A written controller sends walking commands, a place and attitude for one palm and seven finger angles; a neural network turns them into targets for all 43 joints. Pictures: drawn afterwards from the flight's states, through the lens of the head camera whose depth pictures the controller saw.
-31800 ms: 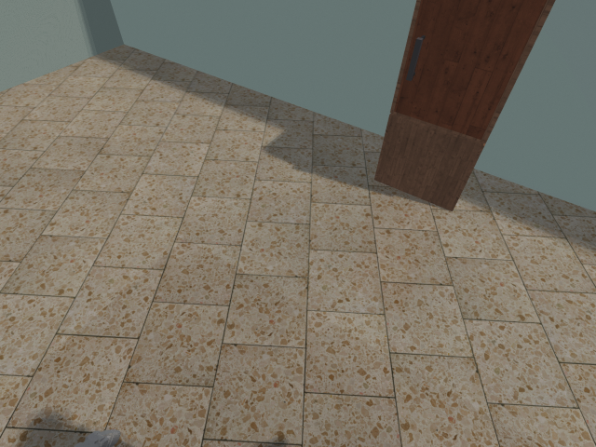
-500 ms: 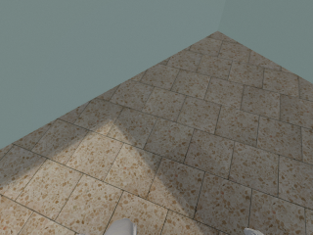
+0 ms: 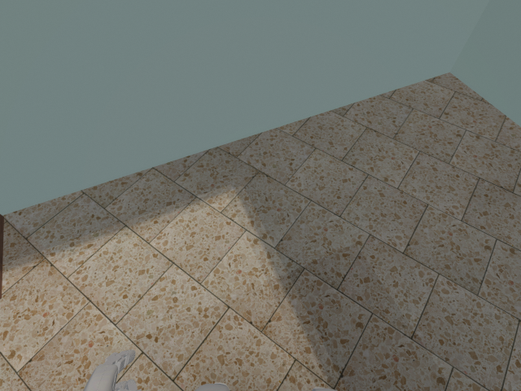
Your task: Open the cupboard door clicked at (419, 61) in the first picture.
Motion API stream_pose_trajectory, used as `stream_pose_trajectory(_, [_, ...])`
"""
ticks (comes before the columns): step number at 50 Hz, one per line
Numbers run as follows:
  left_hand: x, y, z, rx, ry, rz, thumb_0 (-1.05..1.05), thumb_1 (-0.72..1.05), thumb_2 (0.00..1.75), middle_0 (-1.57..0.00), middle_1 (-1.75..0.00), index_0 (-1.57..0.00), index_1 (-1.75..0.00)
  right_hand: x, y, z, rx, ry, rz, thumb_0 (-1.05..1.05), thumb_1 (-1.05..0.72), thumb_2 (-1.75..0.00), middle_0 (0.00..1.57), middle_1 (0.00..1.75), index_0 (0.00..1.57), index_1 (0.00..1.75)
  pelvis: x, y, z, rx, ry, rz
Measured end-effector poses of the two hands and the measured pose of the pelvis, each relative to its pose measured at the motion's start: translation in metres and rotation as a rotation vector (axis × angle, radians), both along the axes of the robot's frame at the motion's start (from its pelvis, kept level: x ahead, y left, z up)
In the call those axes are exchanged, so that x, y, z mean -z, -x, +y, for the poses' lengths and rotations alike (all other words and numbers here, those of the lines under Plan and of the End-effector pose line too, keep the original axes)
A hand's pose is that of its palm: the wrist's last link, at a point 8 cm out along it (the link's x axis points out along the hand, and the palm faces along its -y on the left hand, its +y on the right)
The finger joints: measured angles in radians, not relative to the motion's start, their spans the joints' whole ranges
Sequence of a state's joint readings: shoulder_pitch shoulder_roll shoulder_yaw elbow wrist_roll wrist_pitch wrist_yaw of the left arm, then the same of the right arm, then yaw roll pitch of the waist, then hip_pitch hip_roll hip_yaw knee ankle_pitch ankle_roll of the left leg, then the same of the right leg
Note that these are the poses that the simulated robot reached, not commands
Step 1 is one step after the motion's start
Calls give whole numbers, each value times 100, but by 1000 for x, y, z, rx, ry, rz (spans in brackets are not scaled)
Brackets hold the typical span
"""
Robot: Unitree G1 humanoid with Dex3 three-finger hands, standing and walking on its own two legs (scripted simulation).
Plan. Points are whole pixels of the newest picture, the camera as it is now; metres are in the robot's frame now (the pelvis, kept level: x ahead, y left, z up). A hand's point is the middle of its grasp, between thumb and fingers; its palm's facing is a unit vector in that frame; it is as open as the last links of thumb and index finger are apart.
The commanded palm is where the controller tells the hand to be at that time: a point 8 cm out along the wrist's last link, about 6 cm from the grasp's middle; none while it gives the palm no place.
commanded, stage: turn to face it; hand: left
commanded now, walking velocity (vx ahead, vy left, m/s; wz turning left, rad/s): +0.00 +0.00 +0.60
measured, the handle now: out of the picture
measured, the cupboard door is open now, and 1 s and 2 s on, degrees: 45 45 45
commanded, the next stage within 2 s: take the last steps up to it in 1.90 s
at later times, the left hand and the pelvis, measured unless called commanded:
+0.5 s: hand out of the picture +0.00 +0.23 -0.19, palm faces +0.35 -0.91 -0.25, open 7.4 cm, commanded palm none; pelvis +0.02 +0.01 -0.01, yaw +19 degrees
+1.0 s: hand out of the picture +0.05 +0.18 -0.14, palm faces +0.54 -0.79 -0.28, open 7.4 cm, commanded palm none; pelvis +0.07 -0.04 +0.01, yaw +36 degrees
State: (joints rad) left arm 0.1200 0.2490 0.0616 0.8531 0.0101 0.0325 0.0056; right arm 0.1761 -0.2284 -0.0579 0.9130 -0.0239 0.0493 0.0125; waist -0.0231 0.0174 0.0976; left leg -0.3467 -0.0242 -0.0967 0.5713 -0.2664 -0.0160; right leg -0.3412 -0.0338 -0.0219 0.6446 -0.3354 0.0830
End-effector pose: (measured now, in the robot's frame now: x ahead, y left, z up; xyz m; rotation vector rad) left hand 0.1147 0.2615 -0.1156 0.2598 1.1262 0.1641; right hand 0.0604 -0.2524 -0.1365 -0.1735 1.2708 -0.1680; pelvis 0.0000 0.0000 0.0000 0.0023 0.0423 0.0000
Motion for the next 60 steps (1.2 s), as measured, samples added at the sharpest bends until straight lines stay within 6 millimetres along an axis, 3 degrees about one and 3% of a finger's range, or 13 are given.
stream_pose_trajectory(4, [-4, 14, -18, -30, -13, -7, 1, 91, 90, -20, -30, -20, -30, 10, -9, -17, -23, -8, 26, 1, -90, -90, 20, 30, 20, 30, 1, -1, -12, -54, -7, -8])
stream_pose_trajectory(11, [-4, 55, -36, -150, 32, 60, 1, 91, 90, -21, -30, -20, -30, -5, -46, -22, -119, -4, 33, 1, -90, -90, 20, 30, 20, 30, -10, -10, -20, -157, -38, -18])
stream_pose_trajectory(16, [10, 89, -30, -253, 68, 93, 1, 91, 90, -21, -30, -21, -30, -12, -91, -4, -236, 18, -2, 1, -91, -90, 20, 30, 20, 30, -7, -15, -15, -227, -35, -23])
stream_pose_trajectory(20, [32, 122, -12, -337, 89, 133, 1, 91, 90, -21, -30, -21, -30, -14, -133, 24, -330, 45, -88, 1, -91, -90, 20, 30, 20, 30, 7, -18, 0, -280, -16, -24])
stream_pose_trajectory(23, [42, 137, 5, -390, 85, 176, 1, 91, 90, -21, -30, -21, -30, -19, -150, 42, -384, 59, -141, 1, -90, -90, 20, 30, 20, 30, 11, -18, 6, -312, -17, -19])
stream_pose_trajectory(29, [23, 128, 24, -442, 60, 128, 1, 91, 90, -20, -30, -20, -30, -27, -154, 58, -445, 67, -114, 1, -90, -90, 20, 30, 20, 30, -2, -22, 11, -371, 8, -4])
stream_pose_trajectory(35, [5, 105, 26, -465, 28, 53, 1, 91, 90, -20, -30, -20, -30, -20, -151, 59, -477, 32, -53, 1, -90, -90, 20, 30, 21, 30, -8, -32, 3, -430, 15, 4])
stream_pose_trajectory(41, [-4, 78, 7, -493, -7, -20, 1, 91, 90, -20, -30, -20, -30, 1, -158, 40, -497, -1, 15, 1, -90, -90, 20, 30, 21, 30, -2, -50, -20, -505, -1, 11])
stream_pose_trajectory(45, [-9, 80, -17, -520, -25, -33, 1, 91, 90, -20, -30, -20, -30, 11, -176, 28, -517, -13, 36, 1, -90, -90, 20, 30, 21, 30, 0, -59, -32, -555, -16, -3])
stream_pose_trajectory(53, [-9, 117, -64, -667, 38, 40, 1, 91, 90, -21, -30, -21, -30, -5, -224, 39, -630, -7, 29, 1, -90, -90, 20, 30, 20, 30, -12, -75, -40, -671, -57, -12])
stream_pose_trajectory(56, [-3, 138, -76, -738, 61, 63, 1, 91, 90, -21, -30, -21, -30, -9, -244, 57, -698, 3, 13, 1, -91, -90, 20, 30, 20, 30, -12, -77, -39, -717, -57, -16])
stream_pose_trajectory(60, [9, 175, -87, -829, 90, 108, 1, 91, 90, -21, -30, -21, -30, -14, -270, 95, -800, 10, -36, 1, -91, -90, 20, 30, 20, 30, -7, -77, -32, -774, -47, -24])
